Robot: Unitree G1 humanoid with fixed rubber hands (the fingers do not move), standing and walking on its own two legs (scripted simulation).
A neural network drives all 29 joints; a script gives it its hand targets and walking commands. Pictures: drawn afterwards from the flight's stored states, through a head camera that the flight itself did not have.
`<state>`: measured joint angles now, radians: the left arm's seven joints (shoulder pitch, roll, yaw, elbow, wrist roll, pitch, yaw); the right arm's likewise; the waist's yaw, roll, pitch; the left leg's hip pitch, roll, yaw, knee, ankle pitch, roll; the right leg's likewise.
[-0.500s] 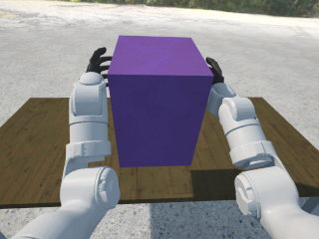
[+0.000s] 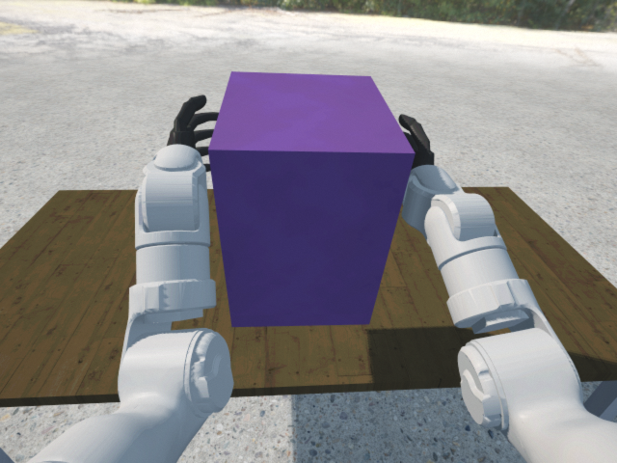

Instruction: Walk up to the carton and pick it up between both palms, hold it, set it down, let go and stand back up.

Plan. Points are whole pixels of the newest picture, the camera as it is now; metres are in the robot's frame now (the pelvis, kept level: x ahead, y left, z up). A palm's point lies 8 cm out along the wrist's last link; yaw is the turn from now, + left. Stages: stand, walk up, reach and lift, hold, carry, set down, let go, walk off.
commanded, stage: hold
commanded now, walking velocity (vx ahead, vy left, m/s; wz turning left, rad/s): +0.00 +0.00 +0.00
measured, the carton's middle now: (301, 200) +0.38 -0.01 +0.22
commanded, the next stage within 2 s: none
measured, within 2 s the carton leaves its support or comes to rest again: neither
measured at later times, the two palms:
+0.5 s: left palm (183, 155) +0.37 +0.14 +0.29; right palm (408, 173) +0.36 -0.14 +0.27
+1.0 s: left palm (183, 161) +0.36 +0.13 +0.29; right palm (411, 178) +0.35 -0.14 +0.26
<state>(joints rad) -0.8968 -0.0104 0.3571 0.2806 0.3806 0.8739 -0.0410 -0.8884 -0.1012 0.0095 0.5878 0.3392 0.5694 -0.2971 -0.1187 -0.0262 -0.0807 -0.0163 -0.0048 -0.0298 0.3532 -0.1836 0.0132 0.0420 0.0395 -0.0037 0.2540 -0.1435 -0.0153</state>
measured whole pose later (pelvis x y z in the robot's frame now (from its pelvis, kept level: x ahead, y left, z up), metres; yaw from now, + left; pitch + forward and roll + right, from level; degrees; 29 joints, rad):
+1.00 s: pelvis +0.00 +0.00 +0.00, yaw -1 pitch -8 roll -1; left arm -0.90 -0.01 0.35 0.26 0.39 0.89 -0.04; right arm -0.89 -0.10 0.01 0.58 0.33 0.58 -0.29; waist -0.10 -0.02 -0.06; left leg -0.02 0.00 -0.01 0.35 -0.18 0.02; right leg 0.03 0.04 0.01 0.26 -0.14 -0.02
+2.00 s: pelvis -0.01 +0.00 +0.00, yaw +0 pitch -8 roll -1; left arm -0.94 0.00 0.36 0.35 0.38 0.85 -0.04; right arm -0.92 -0.09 -0.03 0.63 0.31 0.57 -0.29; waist -0.12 -0.03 -0.10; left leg -0.05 -0.01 -0.03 0.35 -0.17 0.01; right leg 0.01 0.04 0.00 0.26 -0.13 -0.02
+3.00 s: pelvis +0.00 +0.00 +0.00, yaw +0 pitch -8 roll -1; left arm -0.93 0.00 0.36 0.32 0.38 0.86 -0.04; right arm -0.92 -0.09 -0.01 0.61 0.32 0.56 -0.28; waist -0.11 -0.02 -0.08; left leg -0.03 -0.01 -0.03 0.34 -0.17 0.02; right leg 0.02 0.04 0.01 0.26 -0.14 -0.02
